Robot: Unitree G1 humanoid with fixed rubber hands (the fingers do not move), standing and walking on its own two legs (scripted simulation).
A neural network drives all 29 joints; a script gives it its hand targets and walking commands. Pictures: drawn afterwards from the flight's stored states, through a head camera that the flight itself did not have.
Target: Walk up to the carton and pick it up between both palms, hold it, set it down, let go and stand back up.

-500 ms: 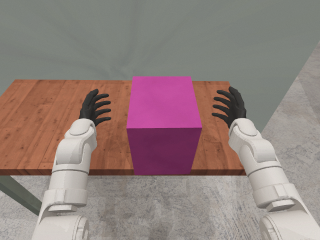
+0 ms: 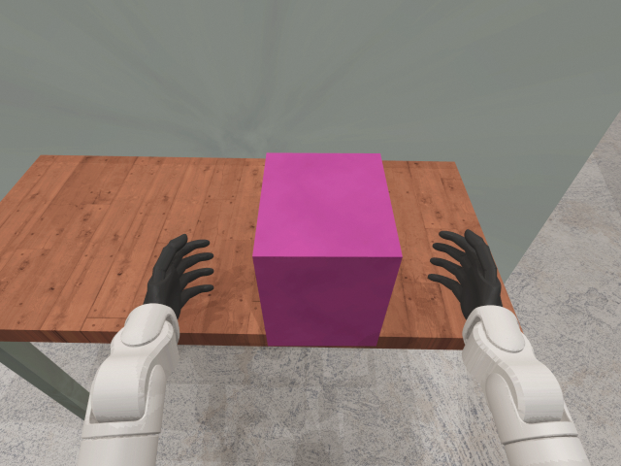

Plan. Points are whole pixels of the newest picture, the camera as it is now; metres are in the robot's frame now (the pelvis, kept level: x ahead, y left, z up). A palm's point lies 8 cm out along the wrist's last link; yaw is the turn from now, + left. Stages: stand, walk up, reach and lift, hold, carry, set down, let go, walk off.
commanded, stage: set down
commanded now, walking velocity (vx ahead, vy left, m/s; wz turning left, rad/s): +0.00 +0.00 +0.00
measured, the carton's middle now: (322, 251) +0.40 +0.00 +0.06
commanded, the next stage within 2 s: let go in 1.58 s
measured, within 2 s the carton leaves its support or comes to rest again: neither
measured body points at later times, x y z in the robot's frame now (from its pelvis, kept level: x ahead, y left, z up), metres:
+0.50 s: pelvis +0.02 +0.00 +0.00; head +0.03 +0.02 +0.45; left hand +0.25 +0.20 +0.04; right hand +0.24 -0.18 +0.05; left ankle +0.01 +0.11 -0.75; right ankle +0.02 -0.09 -0.75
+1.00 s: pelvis +0.03 +0.01 +0.00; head +0.05 +0.02 +0.45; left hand +0.21 +0.22 -0.02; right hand +0.22 -0.20 -0.02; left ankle +0.01 +0.11 -0.75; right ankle +0.02 -0.09 -0.75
